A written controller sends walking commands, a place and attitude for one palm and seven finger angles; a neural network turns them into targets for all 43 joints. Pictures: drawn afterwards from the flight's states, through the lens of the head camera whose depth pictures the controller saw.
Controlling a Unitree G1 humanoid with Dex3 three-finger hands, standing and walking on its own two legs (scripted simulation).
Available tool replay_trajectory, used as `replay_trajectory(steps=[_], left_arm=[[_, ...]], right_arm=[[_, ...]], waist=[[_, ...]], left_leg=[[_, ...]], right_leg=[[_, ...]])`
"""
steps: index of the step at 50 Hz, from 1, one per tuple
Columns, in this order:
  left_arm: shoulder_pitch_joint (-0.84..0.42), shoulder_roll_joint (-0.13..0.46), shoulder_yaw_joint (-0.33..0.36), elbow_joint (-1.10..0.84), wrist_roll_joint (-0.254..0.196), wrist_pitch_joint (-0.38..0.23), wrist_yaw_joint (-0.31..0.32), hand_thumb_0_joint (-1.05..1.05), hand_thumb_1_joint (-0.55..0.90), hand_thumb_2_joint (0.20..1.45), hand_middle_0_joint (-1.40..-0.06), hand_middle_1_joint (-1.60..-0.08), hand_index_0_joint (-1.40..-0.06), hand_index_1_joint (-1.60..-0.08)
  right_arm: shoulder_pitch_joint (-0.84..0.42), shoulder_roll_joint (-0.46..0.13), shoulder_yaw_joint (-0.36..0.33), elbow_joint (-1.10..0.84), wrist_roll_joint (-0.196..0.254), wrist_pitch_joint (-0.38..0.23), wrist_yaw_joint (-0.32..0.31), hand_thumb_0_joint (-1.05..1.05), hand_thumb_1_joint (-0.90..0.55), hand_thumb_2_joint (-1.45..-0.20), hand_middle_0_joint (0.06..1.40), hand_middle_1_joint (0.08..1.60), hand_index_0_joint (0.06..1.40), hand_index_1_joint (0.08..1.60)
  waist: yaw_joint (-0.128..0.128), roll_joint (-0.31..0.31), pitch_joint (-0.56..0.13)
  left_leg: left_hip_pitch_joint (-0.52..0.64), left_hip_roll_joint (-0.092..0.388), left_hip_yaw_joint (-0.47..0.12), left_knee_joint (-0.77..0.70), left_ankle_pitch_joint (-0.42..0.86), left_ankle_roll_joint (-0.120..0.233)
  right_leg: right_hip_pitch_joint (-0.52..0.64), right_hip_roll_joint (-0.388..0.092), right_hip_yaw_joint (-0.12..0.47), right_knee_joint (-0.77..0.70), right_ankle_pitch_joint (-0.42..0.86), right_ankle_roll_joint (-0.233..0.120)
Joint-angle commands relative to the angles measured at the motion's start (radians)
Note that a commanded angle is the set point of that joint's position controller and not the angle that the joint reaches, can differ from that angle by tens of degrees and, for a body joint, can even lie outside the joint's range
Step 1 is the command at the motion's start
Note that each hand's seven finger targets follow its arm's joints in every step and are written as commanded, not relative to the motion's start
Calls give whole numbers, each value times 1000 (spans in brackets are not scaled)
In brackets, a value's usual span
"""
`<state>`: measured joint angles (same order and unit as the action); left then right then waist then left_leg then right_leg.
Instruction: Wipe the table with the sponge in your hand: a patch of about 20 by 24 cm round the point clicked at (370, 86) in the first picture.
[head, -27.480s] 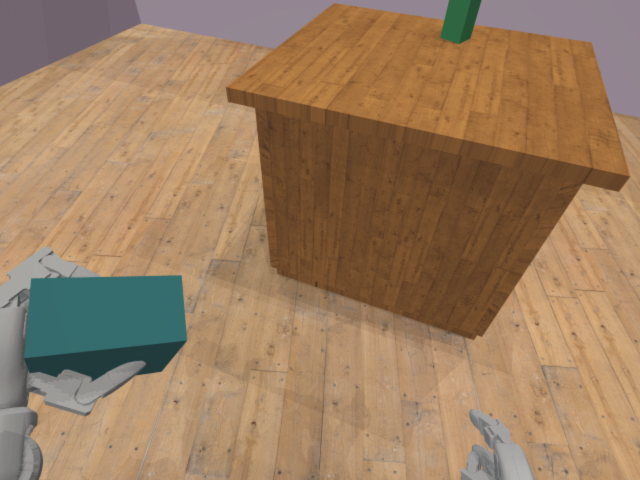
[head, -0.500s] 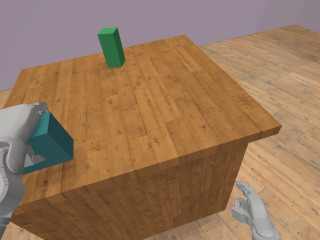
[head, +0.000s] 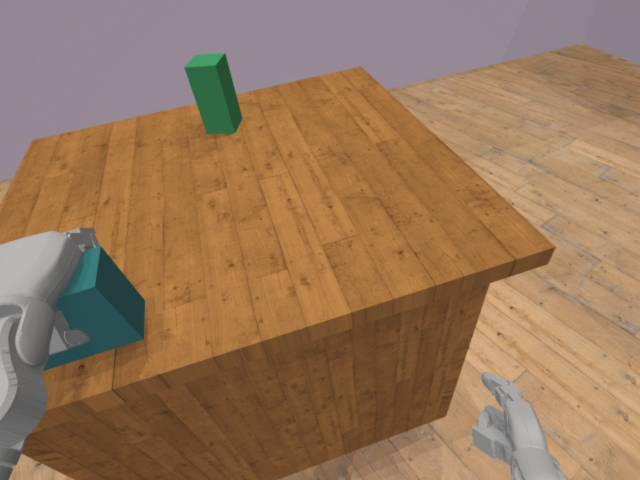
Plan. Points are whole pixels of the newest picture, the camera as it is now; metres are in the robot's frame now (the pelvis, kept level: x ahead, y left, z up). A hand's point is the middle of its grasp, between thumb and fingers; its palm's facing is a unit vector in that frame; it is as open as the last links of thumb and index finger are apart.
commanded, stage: lower the sponge onto the table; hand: left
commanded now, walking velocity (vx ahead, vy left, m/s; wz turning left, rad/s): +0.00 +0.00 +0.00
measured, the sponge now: (77, 319) +0.23 +0.34 +0.11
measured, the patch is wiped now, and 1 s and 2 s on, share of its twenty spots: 0.00 0.05 0.15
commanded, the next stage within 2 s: wipe forward along the first lane in 0.60 s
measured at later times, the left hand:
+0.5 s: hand (66, 313) +0.23 +0.35 +0.13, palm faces +0.01 -0.04 -1.00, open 9.9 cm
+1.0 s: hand (66, 300) +0.25 +0.36 +0.12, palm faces -0.01 -0.02 -1.00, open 9.9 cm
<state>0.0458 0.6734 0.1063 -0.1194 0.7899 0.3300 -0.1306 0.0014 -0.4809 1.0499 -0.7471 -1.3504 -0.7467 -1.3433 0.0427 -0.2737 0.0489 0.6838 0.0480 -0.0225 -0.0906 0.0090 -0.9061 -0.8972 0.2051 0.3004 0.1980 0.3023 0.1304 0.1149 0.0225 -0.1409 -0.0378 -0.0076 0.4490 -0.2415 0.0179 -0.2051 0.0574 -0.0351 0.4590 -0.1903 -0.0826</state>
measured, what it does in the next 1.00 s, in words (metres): stands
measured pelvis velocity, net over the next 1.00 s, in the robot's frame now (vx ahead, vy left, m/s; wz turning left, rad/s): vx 0.01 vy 0.02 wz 0.02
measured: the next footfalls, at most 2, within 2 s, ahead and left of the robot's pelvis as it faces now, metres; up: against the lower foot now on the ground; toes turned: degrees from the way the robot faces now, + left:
none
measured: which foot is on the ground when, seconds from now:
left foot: down 0.00-1.00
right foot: down 0.00-1.00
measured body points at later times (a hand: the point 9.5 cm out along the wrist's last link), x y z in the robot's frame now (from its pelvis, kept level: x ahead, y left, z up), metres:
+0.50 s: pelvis +0.01 +0.01 +0.00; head +0.00 -0.03 +0.45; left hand +0.22 +0.34 +0.18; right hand +0.25 -0.19 -0.08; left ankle +0.00 +0.11 -0.74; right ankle +0.04 -0.07 -0.74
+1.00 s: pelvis +0.01 +0.02 +0.00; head +0.01 -0.02 +0.45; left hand +0.24 +0.36 +0.18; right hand +0.25 -0.18 -0.09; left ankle +0.00 +0.11 -0.74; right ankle +0.04 -0.07 -0.74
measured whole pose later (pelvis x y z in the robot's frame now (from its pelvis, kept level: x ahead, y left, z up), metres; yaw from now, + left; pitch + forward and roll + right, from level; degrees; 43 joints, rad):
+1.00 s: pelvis +0.01 +0.02 +0.00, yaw +1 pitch -1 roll +0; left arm 0.02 0.63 0.08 -0.02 0.84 0.27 -0.09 0.00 -0.48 1.05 -0.75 -1.35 -0.75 -1.34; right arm 0.07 -0.27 0.05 0.67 0.06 -0.01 -0.09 0.01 -0.91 -0.90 0.21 0.30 0.20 0.30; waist 0.13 0.10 0.00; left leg -0.17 -0.06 -0.02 0.44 -0.24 0.04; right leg -0.22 0.04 -0.04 0.43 -0.19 -0.06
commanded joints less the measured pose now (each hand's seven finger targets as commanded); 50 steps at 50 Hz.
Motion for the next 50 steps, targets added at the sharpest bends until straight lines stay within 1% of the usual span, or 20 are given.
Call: replay_trajectory(steps=[1, 4, 6, 9, 11, 15, 16, 20, 21, 22, 26, 30, 31, 33, 36, 39, 41, 43, 46, 50], left_arm=[[-200, 298, 188, -247, 24, -25, 45, 0, 100, 1300, -1200, -1600, -1200, -1600], [-180, 308, 210, -157, 25, -34, 61, 0, 100, 1300, -1200, -1600, -1200, -1600], [-244, 321, 212, -194, 28, -44, 72, 0, 100, 1300, -1200, -1600, -1200, -1600], [-249, 289, 179, -126, 35, -46, 80, 0, 100, 1300, -1200, -1600, -1200, -1600], [-254, 301, 188, -167, 36, -51, 79, 0, 100, 1300, -1200, -1600, -1200, -1600], [-160, 277, 185, -165, 30, -61, 70, 0, 100, 1300, -1200, -1600, -1200, -1600], [-167, 292, 197, -184, 30, -59, 69, 0, 100, 1300, -1200, -1600, -1200, -1600], [-120, 284, 206, -171, 30, -68, 80, 0, 100, 1300, -1200, -1600, -1200, -1600], [-149, 304, 223, -205, 35, -68, 85, 0, 100, 1300, -1200, -1600, -1200, -1600], [-146, 281, 206, -204, 35, -68, 92, 0, 100, 1300, -1200, -1600, -1200, -1600], [-140, 248, 184, -207, 36, -59, 104, 0, 100, 1300, -1200, -1600, -1200, -1600], [-159, 212, 136, -167, 52, -47, 107, 0, 100, 1300, -1200, -1600, -1200, -1600], [-181, 220, 142, -176, 53, -43, 105, 0, 100, 1300, -1200, -1600, -1200, -1600], [-126, 204, 136, -166, 52, -41, 101, 0, 100, 1300, -1200, -1600, -1200, -1600], [-145, 217, 142, -141, 48, -30, 92, 0, 100, 1300, -1200, -1600, -1200, -1600], [-168, 208, 126, -101, 59, -39, 85, 0, 100, 1300, -1200, -1600, -1200, -1600], [-170, 224, 142, -117, 53, -46, 86, 0, 100, 1300, -1200, -1600, -1200, -1600], [-209, 199, 112, -48, 60, -51, 83, 0, 100, 1300, -1200, -1600, -1200, -1600], [-232, 220, 125, -63, 62, -66, 78, 0, 100, 1300, -1200, -1600, -1200, -1600], [-215, 211, 121, 10, 65, -78, 75, 0, 100, 1300, -1200, -1600, -1200, -1600]], right_arm=[[-241, -80, -26, -202, 8, -65, -9, 0, -900, -900, 200, 300, 200, 300], [-177, -98, -41, -179, -5, -54, -16, 0, -900, -900, 200, 300, 200, 300], [-222, -87, -31, -189, 8, -64, -20, 0, -900, -900, 200, 300, 200, 300], [-177, -98, -43, -172, -2, -55, -25, 0, -900, -900, 200, 300, 200, 300], [-221, -86, -33, -185, 9, -69, -25, 0, -900, -900, 200, 300, 200, 300], [-173, -92, -44, -181, -3, -57, -18, 0, -900, -900, 200, 300, 200, 300], [-218, -85, -33, -189, 7, -67, -17, 0, -900, -900, 200, 300, 200, 300], [-167, -93, -44, -181, -5, -53, -13, 0, -900, -900, 200, 300, 200, 300], [-210, -87, -34, -190, 4, -61, -12, 0, -900, -900, 200, 300, 200, 300], [-177, -94, -42, -188, -8, -54, -13, 0, -900, -900, 200, 300, 200, 300], [-212, -80, -35, -194, 6, -59, -10, 0, -900, -900, 200, 300, 200, 300], [-168, -90, -45, -179, 0, -46, -12, 0, -900, -900, 200, 300, 200, 300], [-214, -82, -32, -189, 9, -57, -13, 0, -900, -900, 200, 300, 200, 300], [-168, -89, -42, -184, 0, -49, -10, 0, -900, -900, 200, 300, 200, 300], [-208, -88, -30, -186, 10, -47, -9, 0, -900, -900, 200, 300, 200, 300], [-157, -102, -43, -174, 1, -33, -11, 0, -900, -900, 200, 300, 200, 300], [-197, -88, -31, -187, 12, -44, -10, 0, -900, -900, 200, 300, 200, 300], [-146, -97, -39, -169, 7, -38, -14, 0, -900, -900, 200, 300, 200, 300], [-183, -93, -33, -181, 16, -42, -14, 0, -900, -900, 200, 300, 200, 300], [-120, -109, -49, -165, 8, -25, -11, 0, -900, -900, 200, 300, 200, 300]], waist=[[15, -6, -203], [11, -73, -168], [8, -32, -170], [-1, -40, -167], [5, 7, -192], [7, -47, -202], [9, -14, -189], [13, -35, -184], [16, -7, -189], [18, 12, -212], [15, -13, -172], [2, -23, -174], [4, -28, -170], [8, -45, -211], [4, -39, -167], [-3, -56, -184], [3, -29, -182], [-15, -73, -168], [-6, -41, -194], [-14, -84, -193]], left_leg=[[-20, 2, -75, -43, 145, 18], [-45, 6, -64, -44, 128, 19], [-23, 2, -71, -45, 108, 18], [-37, 2, -61, -46, 111, 16], [-13, -3, -70, -44, 123, 16], [-26, 4, -68, -44, 168, 19], [-16, 3, -75, -43, 163, 18], [-33, 7, -73, -52, 163, 17], [-17, 5, -80, -55, 165, 15], [-23, 7, -69, -52, 182, 16], [-15, 7, -84, -65, 152, 15], [-27, 10, -79, -77, 138, 14], [-18, 9, -86, -76, 132, 14], [-27, 10, -79, -73, 172, 13], [-30, 9, -80, -75, 154, 14], [-38, 8, -75, -76, 172, 15], [-25, 6, -82, -75, 164, 16], [-48, 9, -75, -75, 153, 16], [-29, 4, -77, -73, 163, 19], [-57, 3, -68, -60, 189, 18]], right_leg=[[123, -77, 202, -97, 20, -4], [108, -79, 162, -107, 9, 8], [92, -72, 209, -120, -37, -3], [94, -78, 165, -119, -20, 4], [104, -72, 205, -114, -14, -8], [131, -80, 154, -94, 67, 5], [119, -70, 193, -101, 49, -7], [119, -73, 143, -93, 58, 4], [116, -61, 178, -98, 45, -10], [134, -70, 139, -88, 72, -7], [91, -55, 161, -104, 20, -8], [85, -60, 117, -102, 18, 3], [85, -51, 156, -104, 6, -11], [117, -60, 113, -88, 54, 2], [96, -49, 146, -101, 37, -8], [94, -50, 96, -95, 62, 3], [94, -44, 130, -97, 45, -6], [77, -52, 94, -98, 43, 6], [87, -43, 120, -98, 49, -5], [94, -52, 84, -89, 101, 7]])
